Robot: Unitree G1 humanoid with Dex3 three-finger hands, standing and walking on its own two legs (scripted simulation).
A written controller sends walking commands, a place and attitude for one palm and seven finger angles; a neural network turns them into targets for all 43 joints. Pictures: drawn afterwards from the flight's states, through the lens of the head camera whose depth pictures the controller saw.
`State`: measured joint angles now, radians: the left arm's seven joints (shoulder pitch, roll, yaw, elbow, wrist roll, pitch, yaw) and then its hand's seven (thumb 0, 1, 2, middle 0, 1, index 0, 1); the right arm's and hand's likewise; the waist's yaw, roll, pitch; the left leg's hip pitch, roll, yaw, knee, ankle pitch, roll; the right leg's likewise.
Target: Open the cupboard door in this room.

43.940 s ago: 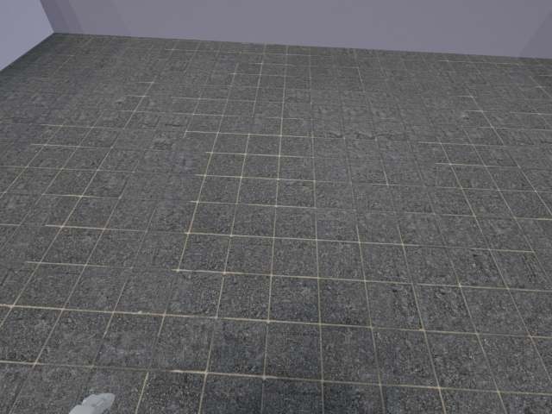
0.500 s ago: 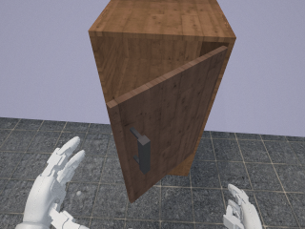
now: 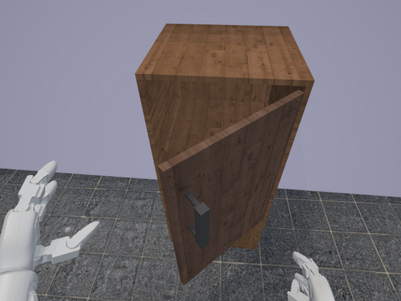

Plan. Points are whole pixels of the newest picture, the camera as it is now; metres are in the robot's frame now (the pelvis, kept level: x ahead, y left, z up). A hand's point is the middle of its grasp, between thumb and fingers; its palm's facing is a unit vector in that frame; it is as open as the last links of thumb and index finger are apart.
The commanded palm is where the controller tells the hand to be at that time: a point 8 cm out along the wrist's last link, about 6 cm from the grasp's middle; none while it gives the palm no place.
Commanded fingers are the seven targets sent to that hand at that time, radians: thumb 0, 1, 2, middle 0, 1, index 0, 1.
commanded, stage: draw the hand back to the body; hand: left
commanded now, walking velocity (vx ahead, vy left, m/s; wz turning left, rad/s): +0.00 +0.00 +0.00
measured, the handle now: (196, 220) +0.29 +0.05 +0.00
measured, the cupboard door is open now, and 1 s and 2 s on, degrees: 44 44 44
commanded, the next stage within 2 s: step back with the hand held close in 0.60 s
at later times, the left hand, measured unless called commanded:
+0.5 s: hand (69, 214) +0.20 +0.23 +0.15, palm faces +0.43 -0.82 -0.37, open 7.6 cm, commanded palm +0.15 +0.27 +0.18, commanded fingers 0.00 0.90 0.90 -0.20 -0.30 -0.20 -0.30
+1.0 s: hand (68, 223) +0.18 +0.23 +0.15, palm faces +0.33 -0.82 -0.48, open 7.4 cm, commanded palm +0.13 +0.27 +0.19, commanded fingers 0.00 0.90 0.90 -0.20 -0.30 -0.20 -0.30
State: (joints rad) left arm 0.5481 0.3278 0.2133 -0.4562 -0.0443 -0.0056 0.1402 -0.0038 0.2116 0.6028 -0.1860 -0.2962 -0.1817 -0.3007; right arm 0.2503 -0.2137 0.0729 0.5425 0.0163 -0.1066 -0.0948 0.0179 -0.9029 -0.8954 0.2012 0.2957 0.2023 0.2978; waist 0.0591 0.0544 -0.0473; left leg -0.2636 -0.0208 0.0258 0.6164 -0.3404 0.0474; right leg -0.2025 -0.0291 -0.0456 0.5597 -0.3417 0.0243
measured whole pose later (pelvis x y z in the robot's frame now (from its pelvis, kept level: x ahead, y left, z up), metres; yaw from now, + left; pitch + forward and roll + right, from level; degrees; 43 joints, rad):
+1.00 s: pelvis -0.02 -0.03 +0.01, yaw -1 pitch +0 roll -1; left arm 0.56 0.39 0.36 -0.46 -0.06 -0.09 0.11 0.01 0.89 0.89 -0.21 -0.30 -0.21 -0.30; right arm 0.15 -0.24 -0.01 0.56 0.01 0.02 -0.08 0.02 -0.90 -0.90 0.20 0.30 0.20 0.30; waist 0.01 0.04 0.04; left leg -0.23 0.02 0.03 0.46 -0.23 0.01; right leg -0.17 0.01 -0.04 0.41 -0.22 -0.01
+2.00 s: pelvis -0.24 +0.01 +0.01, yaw -1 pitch +3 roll -5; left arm 0.51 0.45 0.44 -0.66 -0.06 -0.18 0.16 0.01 0.89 0.90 -0.21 -0.30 -0.21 -0.30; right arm 0.13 -0.12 0.02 0.62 -0.03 -0.13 -0.02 0.01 -0.90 -0.89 0.20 0.30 0.21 0.30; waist 0.00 -0.03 0.01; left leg -0.43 0.10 0.07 0.35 0.01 0.05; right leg -0.32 0.07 0.00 0.95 -0.51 0.02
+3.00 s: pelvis -0.37 -0.02 +0.00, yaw -1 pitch +0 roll +0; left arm 0.30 0.33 0.15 0.09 0.03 -0.08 0.04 0.00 0.89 0.90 -0.20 -0.30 -0.20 -0.30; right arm 0.13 -0.29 -0.02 0.75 -0.01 -0.08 -0.01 0.01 -0.90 -0.90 0.20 0.30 0.20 0.30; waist 0.02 0.02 0.00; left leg -0.31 -0.01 0.03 0.55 -0.23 0.03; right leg -0.23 0.03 -0.06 0.57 -0.33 -0.05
